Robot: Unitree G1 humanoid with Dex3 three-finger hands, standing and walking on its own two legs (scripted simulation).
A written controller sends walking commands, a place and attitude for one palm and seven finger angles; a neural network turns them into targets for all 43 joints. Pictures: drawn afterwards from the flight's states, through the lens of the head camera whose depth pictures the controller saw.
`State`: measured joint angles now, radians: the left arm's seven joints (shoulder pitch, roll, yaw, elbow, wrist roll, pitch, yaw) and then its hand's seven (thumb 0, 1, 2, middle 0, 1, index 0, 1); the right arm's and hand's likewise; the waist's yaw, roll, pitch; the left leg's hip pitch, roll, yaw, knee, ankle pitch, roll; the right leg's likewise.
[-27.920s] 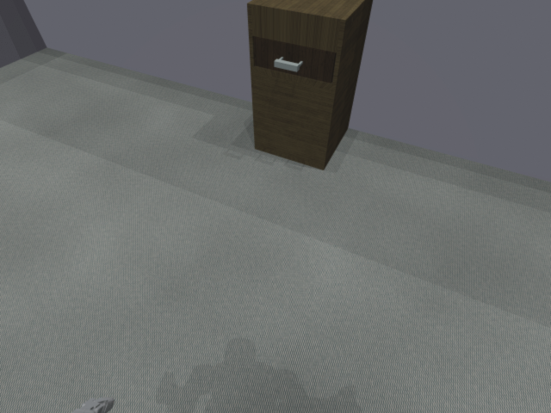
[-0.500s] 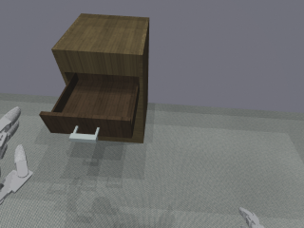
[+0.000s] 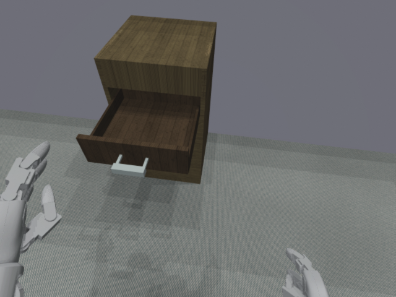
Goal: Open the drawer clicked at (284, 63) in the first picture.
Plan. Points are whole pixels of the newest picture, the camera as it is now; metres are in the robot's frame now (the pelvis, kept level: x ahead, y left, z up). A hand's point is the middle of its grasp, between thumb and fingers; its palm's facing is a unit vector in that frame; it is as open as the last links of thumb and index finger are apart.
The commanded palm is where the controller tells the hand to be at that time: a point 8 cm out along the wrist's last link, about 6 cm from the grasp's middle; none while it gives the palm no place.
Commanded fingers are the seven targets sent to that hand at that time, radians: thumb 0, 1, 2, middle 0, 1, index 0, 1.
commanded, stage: let the arm hang, fingers relaxed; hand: left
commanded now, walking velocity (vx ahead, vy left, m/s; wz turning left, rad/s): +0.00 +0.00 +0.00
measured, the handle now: (131, 164) +0.55 +0.27 -0.19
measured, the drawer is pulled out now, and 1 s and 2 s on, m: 0.30 0.30 0.30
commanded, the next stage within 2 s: look to check the result in 1.06 s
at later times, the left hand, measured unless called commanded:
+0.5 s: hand out of the picture -0.09 +0.17 -0.17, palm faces +0.02 -0.98 -0.19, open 7.3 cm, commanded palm none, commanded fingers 0.00 0.90 0.90 -0.20 -0.30 -0.20 -0.30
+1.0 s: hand out of the picture +0.00 +0.15 -0.17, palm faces +0.03 -0.98 -0.20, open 7.3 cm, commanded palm none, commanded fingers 0.00 0.90 0.90 -0.20 -0.30 -0.20 -0.30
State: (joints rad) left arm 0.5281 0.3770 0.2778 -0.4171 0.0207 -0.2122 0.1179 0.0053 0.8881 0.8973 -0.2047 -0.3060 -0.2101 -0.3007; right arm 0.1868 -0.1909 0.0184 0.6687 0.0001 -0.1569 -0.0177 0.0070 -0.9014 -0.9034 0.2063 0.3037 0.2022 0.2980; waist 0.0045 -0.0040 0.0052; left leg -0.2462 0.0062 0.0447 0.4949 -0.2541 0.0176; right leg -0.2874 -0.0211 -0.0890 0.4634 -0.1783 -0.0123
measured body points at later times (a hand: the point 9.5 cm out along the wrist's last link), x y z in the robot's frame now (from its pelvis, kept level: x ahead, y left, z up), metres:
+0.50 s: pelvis -0.01 +0.00 +0.01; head +0.02 +0.01 +0.45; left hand -0.09 +0.23 -0.15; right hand -0.06 -0.22 -0.15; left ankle +0.00 +0.11 -0.74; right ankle +0.04 -0.11 -0.74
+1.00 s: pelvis +0.00 -0.02 +0.00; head +0.01 -0.02 +0.45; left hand +0.00 +0.21 -0.16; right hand -0.04 -0.21 -0.16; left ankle +0.00 +0.11 -0.74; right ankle +0.04 -0.11 -0.74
